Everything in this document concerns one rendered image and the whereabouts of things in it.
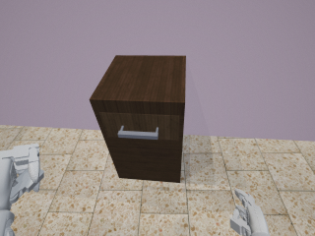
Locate right robot hand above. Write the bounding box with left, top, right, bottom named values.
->
left=229, top=188, right=270, bottom=236

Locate robot left forearm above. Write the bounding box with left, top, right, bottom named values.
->
left=0, top=209, right=16, bottom=236

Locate left robot hand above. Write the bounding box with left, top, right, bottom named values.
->
left=0, top=144, right=44, bottom=210

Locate drawer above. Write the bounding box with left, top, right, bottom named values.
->
left=99, top=112, right=179, bottom=141

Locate handle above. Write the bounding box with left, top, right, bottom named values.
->
left=117, top=126, right=158, bottom=140

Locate cabinet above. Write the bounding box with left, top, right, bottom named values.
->
left=89, top=55, right=186, bottom=183

